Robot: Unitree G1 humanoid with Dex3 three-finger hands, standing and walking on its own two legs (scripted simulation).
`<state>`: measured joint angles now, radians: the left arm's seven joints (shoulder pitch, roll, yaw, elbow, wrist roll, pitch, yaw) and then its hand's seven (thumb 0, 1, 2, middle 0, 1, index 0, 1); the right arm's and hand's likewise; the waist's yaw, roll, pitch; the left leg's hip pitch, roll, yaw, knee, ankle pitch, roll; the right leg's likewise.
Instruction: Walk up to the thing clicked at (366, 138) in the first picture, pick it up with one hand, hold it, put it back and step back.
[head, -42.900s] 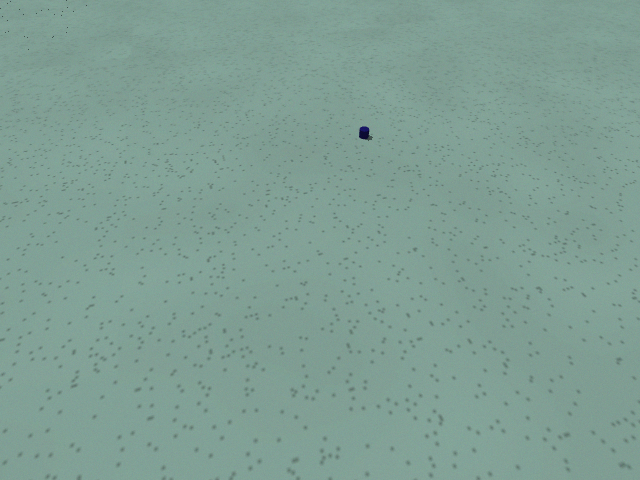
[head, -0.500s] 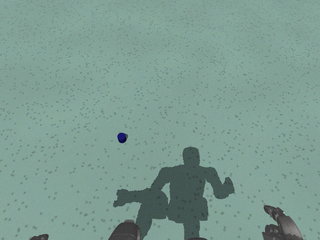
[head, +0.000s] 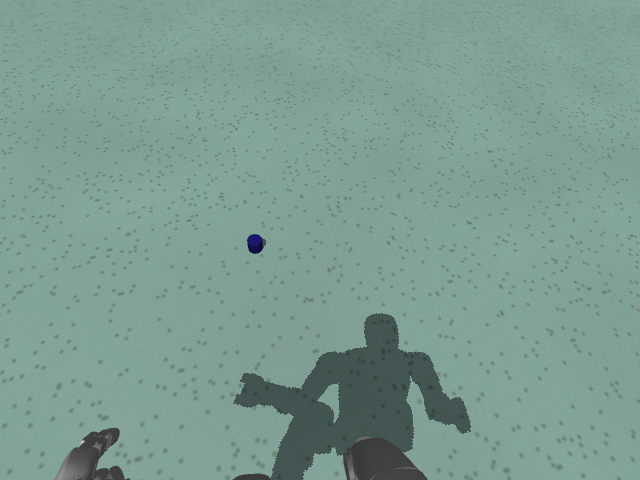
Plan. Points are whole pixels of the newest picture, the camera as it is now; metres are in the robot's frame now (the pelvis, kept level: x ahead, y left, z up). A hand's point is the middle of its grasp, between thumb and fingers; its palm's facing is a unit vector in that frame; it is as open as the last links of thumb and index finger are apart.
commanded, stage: step back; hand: left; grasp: from above
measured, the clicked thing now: (255, 244) +0.94 +0.20 -0.74
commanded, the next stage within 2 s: stand in 1.38 s
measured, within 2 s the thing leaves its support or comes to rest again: neither
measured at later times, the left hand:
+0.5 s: hand out of the picture -0.08 +0.25 -0.13, palm faces +0.00 -0.90 -0.44, open 7.4 cm
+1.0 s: hand out of the picture -0.06 +0.21 -0.14, palm faces +0.05 -0.92 -0.39, open 7.4 cm
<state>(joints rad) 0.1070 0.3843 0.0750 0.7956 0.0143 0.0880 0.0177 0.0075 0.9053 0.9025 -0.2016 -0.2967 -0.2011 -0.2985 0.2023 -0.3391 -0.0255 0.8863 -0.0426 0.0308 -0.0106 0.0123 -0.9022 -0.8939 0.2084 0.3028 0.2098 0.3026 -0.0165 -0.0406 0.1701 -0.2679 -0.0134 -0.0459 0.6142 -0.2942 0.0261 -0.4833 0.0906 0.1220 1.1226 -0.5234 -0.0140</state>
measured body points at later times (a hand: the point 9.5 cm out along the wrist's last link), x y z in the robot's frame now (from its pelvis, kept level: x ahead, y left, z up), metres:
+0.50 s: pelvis -0.14 -0.03 +0.00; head -0.13 -0.05 +0.45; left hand -0.08 +0.29 -0.10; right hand -0.10 -0.35 -0.14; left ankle -0.14 +0.11 -0.71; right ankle -0.14 -0.15 -0.73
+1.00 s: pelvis -0.12 -0.05 +0.00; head -0.11 -0.07 +0.45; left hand -0.06 +0.26 -0.11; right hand -0.05 -0.37 -0.13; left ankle -0.11 +0.09 -0.69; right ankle -0.10 -0.16 -0.73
